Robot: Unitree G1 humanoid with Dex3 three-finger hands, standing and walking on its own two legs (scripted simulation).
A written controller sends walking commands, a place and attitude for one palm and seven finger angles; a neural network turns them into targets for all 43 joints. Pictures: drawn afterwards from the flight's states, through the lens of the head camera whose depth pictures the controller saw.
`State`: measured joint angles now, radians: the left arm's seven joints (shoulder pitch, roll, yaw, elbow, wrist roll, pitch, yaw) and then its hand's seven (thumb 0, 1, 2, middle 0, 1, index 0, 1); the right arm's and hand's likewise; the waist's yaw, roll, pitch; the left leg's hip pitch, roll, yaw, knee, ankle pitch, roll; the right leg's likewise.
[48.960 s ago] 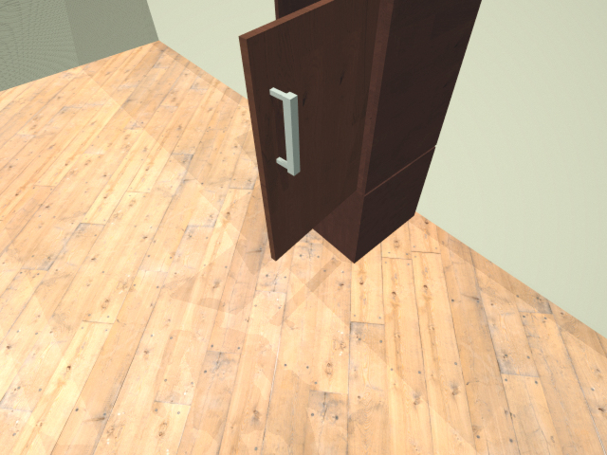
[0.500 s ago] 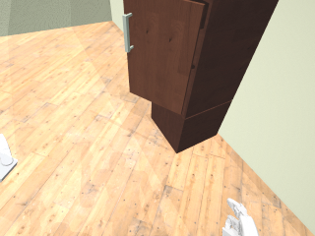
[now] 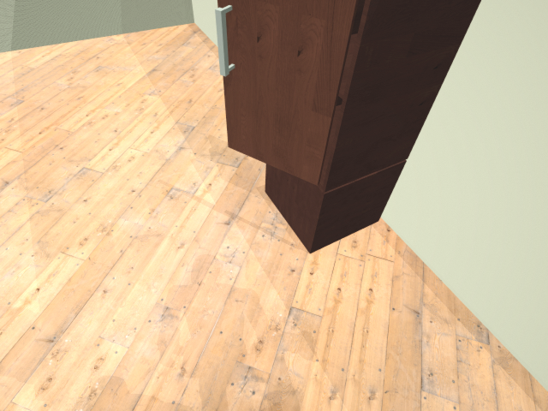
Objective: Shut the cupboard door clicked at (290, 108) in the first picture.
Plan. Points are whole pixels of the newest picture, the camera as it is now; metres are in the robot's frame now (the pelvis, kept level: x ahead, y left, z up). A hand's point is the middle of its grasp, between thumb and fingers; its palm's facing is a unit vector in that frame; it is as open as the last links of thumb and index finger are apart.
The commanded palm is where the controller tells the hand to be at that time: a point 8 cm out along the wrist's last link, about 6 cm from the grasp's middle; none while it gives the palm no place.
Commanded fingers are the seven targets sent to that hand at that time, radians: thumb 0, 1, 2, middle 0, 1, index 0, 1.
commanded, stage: let the arm hang, fingers relaxed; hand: left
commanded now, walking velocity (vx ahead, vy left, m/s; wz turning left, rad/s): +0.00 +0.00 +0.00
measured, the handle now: (226, 41) +1.00 +0.17 +0.07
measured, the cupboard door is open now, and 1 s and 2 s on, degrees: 31 31 31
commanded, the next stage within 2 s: look to check the result in 0.80 s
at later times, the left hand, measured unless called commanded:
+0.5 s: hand out of the picture -0.01 +0.22 -0.16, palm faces +0.01 -0.96 -0.29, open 7.3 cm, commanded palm none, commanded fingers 0.00 0.90 0.90 -0.20 -0.30 -0.20 -0.30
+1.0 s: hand out of the picture +0.05 +0.22 -0.15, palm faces -0.02 -0.96 -0.29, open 7.4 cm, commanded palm none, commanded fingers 0.00 0.90 0.90 -0.20 -0.30 -0.20 -0.30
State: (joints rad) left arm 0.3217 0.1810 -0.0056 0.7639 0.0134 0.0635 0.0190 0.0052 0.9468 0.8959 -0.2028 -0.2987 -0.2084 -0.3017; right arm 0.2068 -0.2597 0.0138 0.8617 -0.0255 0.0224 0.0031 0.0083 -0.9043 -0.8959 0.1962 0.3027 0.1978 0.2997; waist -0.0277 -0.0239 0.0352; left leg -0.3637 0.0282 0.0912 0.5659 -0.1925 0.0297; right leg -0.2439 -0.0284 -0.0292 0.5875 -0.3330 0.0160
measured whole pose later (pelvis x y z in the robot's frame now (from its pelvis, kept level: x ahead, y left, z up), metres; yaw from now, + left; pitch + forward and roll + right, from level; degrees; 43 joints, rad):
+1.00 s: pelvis +0.01 +0.00 +0.02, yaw -1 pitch -2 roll -1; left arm 0.20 0.28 0.02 1.13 0.02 0.00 0.01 0.01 0.91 0.90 -0.20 -0.30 -0.21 -0.30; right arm 0.19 -0.28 -0.02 1.11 -0.01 0.00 -0.02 0.01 -0.90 -0.90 0.20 0.30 0.20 0.30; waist -0.01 0.01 0.05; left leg -0.23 0.03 0.10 0.37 -0.12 0.02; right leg -0.10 -0.01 -0.02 0.36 -0.23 0.01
